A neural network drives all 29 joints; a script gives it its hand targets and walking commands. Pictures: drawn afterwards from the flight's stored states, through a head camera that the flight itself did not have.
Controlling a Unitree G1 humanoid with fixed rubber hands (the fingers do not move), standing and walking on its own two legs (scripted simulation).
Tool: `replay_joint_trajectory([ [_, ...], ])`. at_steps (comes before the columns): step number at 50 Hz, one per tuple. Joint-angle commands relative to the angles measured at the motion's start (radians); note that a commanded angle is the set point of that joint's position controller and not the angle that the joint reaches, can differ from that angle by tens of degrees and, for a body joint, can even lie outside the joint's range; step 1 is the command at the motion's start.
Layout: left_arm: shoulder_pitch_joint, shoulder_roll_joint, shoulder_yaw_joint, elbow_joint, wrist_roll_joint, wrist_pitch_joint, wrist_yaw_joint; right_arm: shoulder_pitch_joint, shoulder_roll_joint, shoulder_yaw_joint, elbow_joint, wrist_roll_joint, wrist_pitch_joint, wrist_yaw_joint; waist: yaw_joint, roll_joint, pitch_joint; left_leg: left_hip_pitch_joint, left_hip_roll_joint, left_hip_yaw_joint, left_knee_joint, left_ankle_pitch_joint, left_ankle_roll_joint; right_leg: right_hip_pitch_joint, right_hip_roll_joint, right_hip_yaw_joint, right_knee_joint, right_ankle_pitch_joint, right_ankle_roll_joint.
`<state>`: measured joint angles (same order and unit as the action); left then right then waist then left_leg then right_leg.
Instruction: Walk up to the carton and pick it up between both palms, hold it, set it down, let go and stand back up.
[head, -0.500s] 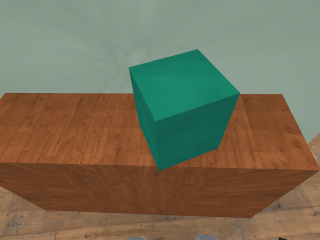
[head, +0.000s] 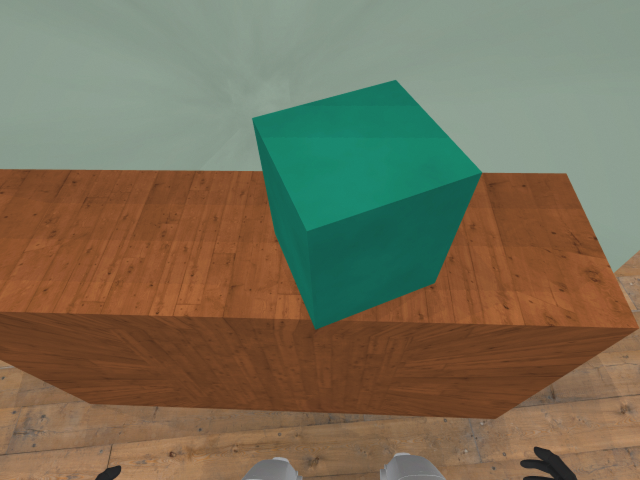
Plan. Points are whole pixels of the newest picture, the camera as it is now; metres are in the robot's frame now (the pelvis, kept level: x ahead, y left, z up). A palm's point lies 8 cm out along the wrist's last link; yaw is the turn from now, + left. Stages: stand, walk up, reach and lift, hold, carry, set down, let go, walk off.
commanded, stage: reach and lift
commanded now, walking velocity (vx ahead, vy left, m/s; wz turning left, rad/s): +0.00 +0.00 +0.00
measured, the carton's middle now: (353, 210) +0.47 -0.04 +0.03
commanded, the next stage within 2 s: none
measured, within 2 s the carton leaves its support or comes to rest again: neither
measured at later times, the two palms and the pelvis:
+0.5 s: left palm out of the picture +0.13 +0.26 -0.07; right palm out of the picture +0.09 -0.31 -0.08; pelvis -0.02 -0.02 +0.01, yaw -2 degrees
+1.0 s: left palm (159, 458) +0.16 +0.20 -0.03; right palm (632, 472) +0.14 -0.32 -0.04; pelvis -0.02 -0.04 +0.02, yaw -2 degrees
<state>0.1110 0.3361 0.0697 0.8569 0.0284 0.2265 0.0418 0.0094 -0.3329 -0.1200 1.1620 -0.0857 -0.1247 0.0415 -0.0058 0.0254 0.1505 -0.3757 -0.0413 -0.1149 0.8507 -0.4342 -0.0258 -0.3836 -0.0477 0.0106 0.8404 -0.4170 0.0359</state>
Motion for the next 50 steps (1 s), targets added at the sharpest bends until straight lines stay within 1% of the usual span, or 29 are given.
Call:
replay_joint_trajectory([
  [1,-0.272,0.179,0.069,-0.389,0.024,0.116,0.01,-0.114,-0.246,-0.105,-0.102,-0.035,-0.137,0.021,-0.038,-0.039,-0.293,0.013,0.102,0.127,-0.134,0.27,-0.032,0.05,0.035,-0.106,-0.122,0.208,-0.073],
  [3,-0.172,0.151,0.059,-0.375,0.02,0.118,0.009,-0.081,-0.259,-0.069,-0.179,-0.01,-0.132,0.02,0.01,-0.086,-0.352,0.073,0.087,0.152,-0.156,0.338,-0.018,0.121,0.065,-0.106,-0.169,0.28,-0.073],
  [4,-0.142,0.153,0.071,-0.43,0.033,0.114,0.015,-0.042,-0.264,-0.069,-0.17,0.018,-0.138,0.023,0.002,-0.051,-0.387,0.12,0.092,0.14,-0.152,0.427,-0.031,0.136,0.079,-0.109,-0.169,0.299,-0.07],
  [5,-0.104,0.147,0.051,-0.45,0.028,0.119,0.024,-0.055,-0.294,-0.075,-0.168,0.042,-0.142,0.034,0.019,0.008,-0.412,0.182,0.103,0.117,-0.147,0.517,-0.053,0.112,0.077,-0.113,-0.173,0.306,-0.077],
  [7,-0.056,0.108,0.06,-0.426,0.037,0.128,0.024,-0.023,-0.297,-0.064,-0.19,0.054,-0.141,0.054,0.052,0.0,-0.386,0.195,0.098,0.112,-0.191,0.501,-0.048,0.118,0.081,-0.115,-0.222,0.267,-0.082],
  [8,-0.044,0.097,0.059,-0.447,0.045,0.136,0.022,-0.014,-0.3,-0.057,-0.152,0.056,-0.149,0.056,0.019,0.006,-0.365,0.218,0.104,0.092,-0.181,0.569,-0.054,0.114,0.091,-0.119,-0.222,0.286,-0.079],
  [13,-0.007,0.112,0.106,-0.423,0.062,0.137,0.01,-0.002,-0.258,-0.011,-0.254,0.082,-0.136,0.058,0.068,-0.073,-0.321,0.103,0.053,0.145,-0.25,0.4,0.0,0.258,0.073,-0.08,-0.27,0.377,-0.061],
  [15,-0.002,0.092,0.1,-0.417,0.054,0.126,0.011,0.019,-0.249,-0.007,-0.266,0.072,-0.123,0.065,0.05,-0.122,-0.262,0.066,0.058,0.144,-0.272,0.356,-0.001,0.245,0.073,-0.089,-0.272,0.353,-0.047],
  [16,-0.015,0.084,0.093,-0.443,0.056,0.12,0.012,0.032,-0.223,0.01,-0.254,0.085,-0.124,0.069,0.057,-0.082,-0.25,0.07,0.053,0.148,-0.285,0.33,0.003,0.243,0.07,-0.08,-0.285,0.334,-0.055],
  [17,-0.024,0.081,0.094,-0.456,0.038,0.107,0.016,0.014,-0.246,-0.005,-0.327,0.094,-0.124,0.079,0.066,-0.094,-0.261,0.064,0.052,0.148,-0.308,0.321,0.0,0.262,0.075,-0.079,-0.301,0.321,-0.052],
  [19,-0.074,0.107,0.092,-0.499,0.023,0.081,0.038,0.005,-0.226,-0.025,-0.352,0.097,-0.125,0.083,0.032,-0.072,-0.259,0.057,0.045,0.141,-0.322,0.203,0.007,0.239,0.059,-0.053,-0.307,0.22,-0.06],
  [20,-0.069,0.071,0.073,-0.533,0.007,0.063,0.047,0.016,-0.214,-0.021,-0.418,0.104,-0.128,0.098,0.056,-0.098,-0.259,0.037,0.051,0.157,-0.336,0.164,0.016,0.218,0.051,-0.053,-0.324,0.173,-0.059],
  [21,-0.064,0.059,0.067,-0.54,0.001,0.049,0.06,0.027,-0.221,-0.021,-0.39,0.102,-0.126,0.101,0.038,-0.058,-0.272,0.039,0.058,0.151,-0.336,0.174,0.012,0.219,0.055,-0.059,-0.31,0.196,-0.07],
  [23,-0.072,0.045,0.053,-0.565,-0.023,0.036,0.067,0.022,-0.228,-0.04,-0.452,0.097,-0.126,0.113,0.046,-0.08,-0.244,0.02,0.06,0.156,-0.374,0.113,0.008,0.218,0.055,-0.061,-0.337,0.153,-0.063],
  [25,-0.085,0.059,0.046,-0.65,-0.022,-0.005,0.094,0.037,-0.221,-0.052,-0.499,0.106,-0.131,0.123,0.04,-0.036,-0.284,-0.023,0.069,0.172,-0.378,0.059,0.013,0.239,0.048,-0.061,-0.319,0.122,-0.068],
  [27,-0.101,0.053,0.036,-0.59,-0.031,-0.023,0.103,0.014,-0.243,-0.06,-0.521,0.095,-0.124,0.129,0.031,-0.047,-0.26,-0.104,0.081,0.169,-0.415,-0.096,0.042,0.268,0.059,-0.058,-0.312,0.018,-0.064],
  [28,-0.085,0.027,0.002,-0.607,-0.041,-0.028,0.104,0.02,-0.254,-0.077,-0.519,0.096,-0.124,0.123,0.017,-0.016,-0.27,-0.126,0.098,0.154,-0.447,-0.133,0.048,0.288,0.073,-0.066,-0.29,0.035,-0.06],
  [30,-0.101,0.007,-0.009,-0.613,-0.065,-0.053,0.109,-0.019,-0.275,-0.089,-0.564,0.104,-0.115,0.125,0.031,-0.029,-0.309,-0.263,0.126,0.164,-0.459,-0.22,0.081,0.361,0.093,-0.068,-0.246,0.022,-0.042],
  [31,-0.072,-0.002,-0.017,-0.59,-0.055,-0.061,0.115,-0.001,-0.277,-0.084,-0.543,0.115,-0.11,0.131,0.026,0.014,-0.279,-0.27,0.132,0.154,-0.479,-0.194,0.072,0.392,0.092,-0.067,-0.241,0.058,-0.051],
  [33,-0.101,-0.04,-0.03,-0.565,-0.038,-0.061,0.135,-0.024,-0.298,-0.07,-0.513,0.133,-0.096,0.147,0.036,0.102,-0.23,-0.405,0.163,0.133,-0.566,-0.334,0.091,0.512,0.124,-0.1,-0.195,0.11,-0.029],
  [35,-0.096,-0.003,0.025,-0.535,-0.035,-0.073,0.125,-0.031,-0.298,-0.062,-0.548,0.138,-0.084,0.143,0.049,0.042,-0.228,-0.455,0.144,0.168,-0.518,-0.274,0.094,0.546,0.112,-0.063,-0.207,0.04,-0.024],
  [39,-0.053,-0.041,0.029,-0.57,-0.008,-0.065,0.142,-0.009,-0.3,-0.032,-0.529,0.179,-0.069,0.17,0.053,0.035,-0.207,-0.371,0.122,0.161,-0.53,-0.245,0.071,0.493,0.11,-0.046,-0.274,0.014,-0.035],
  [40,-0.062,-0.043,0.025,-0.563,-0.022,-0.063,0.138,-0.028,-0.294,-0.008,-0.552,0.186,-0.06,0.172,0.056,-0.002,-0.183,-0.337,0.104,0.177,-0.515,-0.215,0.065,0.447,0.095,-0.025,-0.31,-0.049,-0.035],
  [41,-0.069,-0.058,0.02,-0.557,-0.033,-0.065,0.14,-0.037,-0.302,-0.008,-0.542,0.19,-0.059,0.17,0.049,-0.04,-0.183,-0.295,0.092,0.169,-0.504,-0.133,0.069,0.414,0.087,-0.023,-0.322,-0.001,-0.046],
  [43,-0.084,-0.068,0.008,-0.632,-0.033,-0.076,0.147,-0.045,-0.296,0.0,-0.537,0.198,-0.06,0.185,0.038,-0.075,-0.209,-0.136,0.051,0.175,-0.458,-0.093,0.031,0.279,0.062,0.012,-0.4,-0.116,-0.058],
  [44,-0.074,-0.072,0.003,-0.602,-0.038,-0.08,0.147,-0.043,-0.26,0.023,-0.535,0.199,-0.057,0.188,0.045,-0.112,-0.147,-0.065,0.023,0.165,-0.452,-0.026,0.02,0.209,0.041,0.028,-0.454,-0.138,-0.068],
  [45,-0.037,-0.088,-0.014,-0.616,-0.064,-0.086,0.142,-0.034,-0.273,-0.005,-0.607,0.208,-0.055,0.193,0.044,-0.161,-0.173,-0.003,0.031,0.156,-0.448,0.013,0.009,0.197,0.037,0.014,-0.465,-0.108,-0.069],
  [47,-0.105,-0.075,0.005,-0.633,-0.057,-0.109,0.149,-0.071,-0.3,0.004,-0.594,0.221,-0.068,0.196,0.058,-0.14,-0.191,0.023,0.028,0.152,-0.435,0.018,0.011,0.157,0.032,0.032,-0.474,-0.143,-0.065],
  [50,-0.036,-0.133,-0.018,-0.668,-0.065,-0.138,0.164,-0.039,-0.271,0.021,-0.637,0.248,-0.085,0.204,0.075,-0.143,-0.191,0.07,0.031,0.163,-0.47,0.075,0.006,0.182,0.028,0.019,-0.493,-0.064,-0.059],
])
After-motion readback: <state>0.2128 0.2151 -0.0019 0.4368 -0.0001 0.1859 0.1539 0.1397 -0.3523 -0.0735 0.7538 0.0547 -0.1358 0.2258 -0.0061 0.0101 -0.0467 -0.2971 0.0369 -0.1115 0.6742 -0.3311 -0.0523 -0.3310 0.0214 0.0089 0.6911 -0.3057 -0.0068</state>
